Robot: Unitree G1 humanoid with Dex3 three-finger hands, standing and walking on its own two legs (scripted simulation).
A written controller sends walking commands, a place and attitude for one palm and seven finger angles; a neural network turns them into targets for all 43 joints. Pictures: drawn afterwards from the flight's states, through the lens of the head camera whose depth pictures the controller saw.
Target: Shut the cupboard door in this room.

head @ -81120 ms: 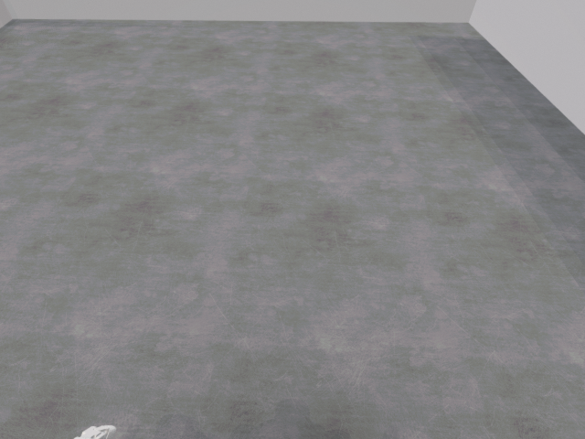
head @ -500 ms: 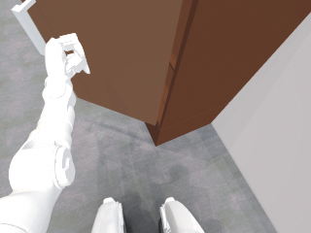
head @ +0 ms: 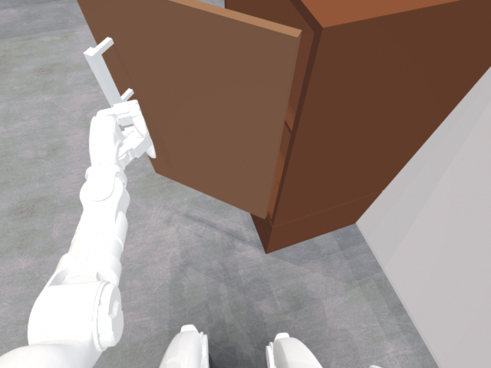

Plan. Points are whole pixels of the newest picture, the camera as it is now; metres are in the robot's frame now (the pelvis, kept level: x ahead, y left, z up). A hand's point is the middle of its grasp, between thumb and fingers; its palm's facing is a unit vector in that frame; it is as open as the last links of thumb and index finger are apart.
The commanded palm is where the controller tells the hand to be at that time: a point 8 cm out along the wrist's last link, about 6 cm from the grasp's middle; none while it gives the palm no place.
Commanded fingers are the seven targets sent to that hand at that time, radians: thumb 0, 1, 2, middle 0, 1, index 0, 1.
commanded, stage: draw the hand back to the body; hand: left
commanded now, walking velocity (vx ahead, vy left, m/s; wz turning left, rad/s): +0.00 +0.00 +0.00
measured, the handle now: (112, 76) +0.65 +0.23 +0.05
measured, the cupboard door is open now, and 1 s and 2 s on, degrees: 46 46 46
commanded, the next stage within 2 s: step back with the hand held close in 1.40 s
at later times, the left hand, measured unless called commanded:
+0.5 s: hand (60, 199) +0.32 +0.20 +0.15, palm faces +0.11 -0.97 -0.20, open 3.1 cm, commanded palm +0.28 +0.26 +0.18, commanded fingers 0.00 0.90 0.90 -0.89 -1.05 -0.89 -1.05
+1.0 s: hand out of the picture +0.22 +0.28 +0.23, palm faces +0.44 -0.80 -0.41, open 5.9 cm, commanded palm +0.16 +0.32 +0.26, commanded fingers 0.00 0.90 0.90 -0.20 -0.30 -0.20 -0.30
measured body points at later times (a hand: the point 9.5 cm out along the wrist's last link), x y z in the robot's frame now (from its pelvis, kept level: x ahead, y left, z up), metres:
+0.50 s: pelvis +0.01 +0.02 +0.07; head +0.02 +0.01 +0.52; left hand +0.31 +0.25 +0.17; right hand +0.19 -0.22 -0.02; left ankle +0.04 +0.13 -0.65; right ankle -0.02 -0.10 -0.65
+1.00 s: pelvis +0.03 +0.02 +0.09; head +0.02 -0.02 +0.54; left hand +0.19 +0.32 +0.26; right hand +0.23 -0.19 +0.00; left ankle +0.04 +0.13 -0.65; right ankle -0.02 -0.10 -0.65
